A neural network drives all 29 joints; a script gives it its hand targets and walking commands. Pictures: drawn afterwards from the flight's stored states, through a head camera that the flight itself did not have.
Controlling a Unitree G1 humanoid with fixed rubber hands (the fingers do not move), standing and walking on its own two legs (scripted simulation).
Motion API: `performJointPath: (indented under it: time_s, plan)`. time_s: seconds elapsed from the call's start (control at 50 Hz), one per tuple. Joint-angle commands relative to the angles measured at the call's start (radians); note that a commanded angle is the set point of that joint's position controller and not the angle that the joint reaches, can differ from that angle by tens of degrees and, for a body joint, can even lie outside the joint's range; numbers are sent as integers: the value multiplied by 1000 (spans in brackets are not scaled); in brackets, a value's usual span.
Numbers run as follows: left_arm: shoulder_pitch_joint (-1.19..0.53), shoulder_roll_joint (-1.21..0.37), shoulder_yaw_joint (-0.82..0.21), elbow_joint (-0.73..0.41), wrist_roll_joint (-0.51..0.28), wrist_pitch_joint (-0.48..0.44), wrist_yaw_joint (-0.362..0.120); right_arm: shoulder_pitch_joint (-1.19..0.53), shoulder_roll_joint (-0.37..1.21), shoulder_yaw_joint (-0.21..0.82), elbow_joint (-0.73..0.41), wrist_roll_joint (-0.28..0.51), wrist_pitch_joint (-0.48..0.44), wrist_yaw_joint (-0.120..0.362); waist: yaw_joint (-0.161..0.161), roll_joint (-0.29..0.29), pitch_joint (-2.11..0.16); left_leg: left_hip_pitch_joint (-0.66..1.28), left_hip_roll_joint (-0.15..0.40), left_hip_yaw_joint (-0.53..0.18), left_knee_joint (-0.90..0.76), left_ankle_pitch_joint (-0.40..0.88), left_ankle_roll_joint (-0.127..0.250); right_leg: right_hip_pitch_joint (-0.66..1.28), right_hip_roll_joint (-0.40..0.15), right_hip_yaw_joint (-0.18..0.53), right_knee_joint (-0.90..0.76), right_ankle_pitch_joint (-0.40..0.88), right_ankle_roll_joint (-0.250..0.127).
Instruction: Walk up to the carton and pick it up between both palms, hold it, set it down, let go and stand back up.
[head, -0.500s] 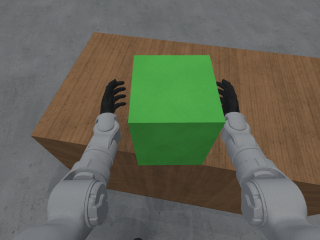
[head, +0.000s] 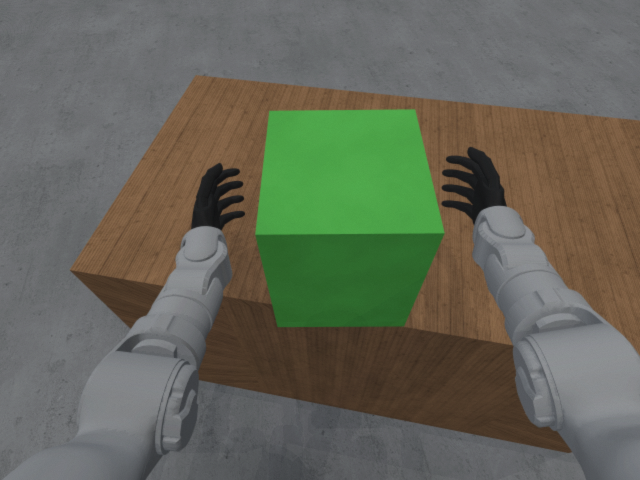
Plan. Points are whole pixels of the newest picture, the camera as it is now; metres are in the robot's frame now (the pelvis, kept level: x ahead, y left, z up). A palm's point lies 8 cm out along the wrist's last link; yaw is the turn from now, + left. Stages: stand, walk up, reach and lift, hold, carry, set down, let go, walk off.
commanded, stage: set down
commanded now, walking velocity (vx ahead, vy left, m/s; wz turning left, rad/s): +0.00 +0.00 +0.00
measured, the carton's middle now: (341, 226) +0.48 +0.02 +0.01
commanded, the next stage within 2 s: none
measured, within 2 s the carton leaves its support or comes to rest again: neither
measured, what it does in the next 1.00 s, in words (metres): stands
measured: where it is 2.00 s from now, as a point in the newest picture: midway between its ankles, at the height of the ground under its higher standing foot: outside the picture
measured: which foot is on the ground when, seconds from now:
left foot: down 0.00-1.00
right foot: down 0.00-1.00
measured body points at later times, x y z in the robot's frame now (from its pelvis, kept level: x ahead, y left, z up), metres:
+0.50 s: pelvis +0.00 +0.00 +0.00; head +0.09 +0.00 +0.44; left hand +0.43 +0.21 +0.04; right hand +0.47 -0.17 +0.05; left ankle +0.04 +0.12 -0.73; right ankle -0.01 -0.09 -0.73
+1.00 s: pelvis +0.01 +0.00 +0.01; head +0.07 +0.01 +0.46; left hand +0.41 +0.20 +0.07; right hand +0.45 -0.18 +0.08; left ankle +0.04 +0.12 -0.73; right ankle +0.00 -0.09 -0.73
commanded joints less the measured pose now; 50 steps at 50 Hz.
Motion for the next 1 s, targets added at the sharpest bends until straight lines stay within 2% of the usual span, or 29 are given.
performJointPath:
  time_s: [0.0,0.22,0.36,0.54,0.78,0.98]
  plan:
    - [-497,148,-3,-154,-17,-69,-5,-492,-140,-5,-148,10,-52,0,-12,-44,-639,645,-22,-85,109,248,5,11,-43,8,-21,313,118]
    - [-471,183,19,-174,-17,-79,-23,-471,-148,-12,-212,5,-56,-2,-18,-50,-709,612,-28,-90,118,315,7,77,-39,17,-6,397,124]
    - [-401,179,41,-257,2,-73,-40,-405,-140,-33,-306,-8,-59,-7,-21,-47,-728,629,-34,-90,94,354,4,123,-34,18,-30,438,120]
    - [-309,151,46,-391,25,-47,-49,-305,-135,-70,-404,-23,-39,-12,-31,-24,-686,707,-34,-89,52,367,-8,144,-26,12,-99,405,95]
    - [-216,99,19,-539,50,28,-42,-198,-145,-113,-489,-26,9,-7,-43,9,-558,830,-27,-91,1,343,-22,172,-23,6,-191,325,52]
    - [-172,93,7,-638,52,132,-41,-159,-156,-101,-575,1,64,-5,-35,-19,-473,864,-31,-85,-32,344,-7,282,-25,14,-206,363,51]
